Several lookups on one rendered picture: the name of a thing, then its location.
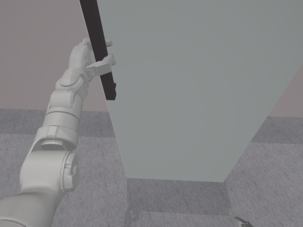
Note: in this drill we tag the left robot forearm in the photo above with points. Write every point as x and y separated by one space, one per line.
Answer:
62 118

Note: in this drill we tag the robot left upper arm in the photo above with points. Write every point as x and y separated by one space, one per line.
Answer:
46 177

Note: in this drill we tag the handle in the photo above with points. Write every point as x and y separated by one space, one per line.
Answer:
93 22

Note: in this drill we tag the robot left hand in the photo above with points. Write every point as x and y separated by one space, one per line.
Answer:
80 58

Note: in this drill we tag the fridge door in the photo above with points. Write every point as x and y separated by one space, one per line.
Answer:
195 80

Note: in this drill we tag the robot right hand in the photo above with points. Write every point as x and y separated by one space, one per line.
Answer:
242 223

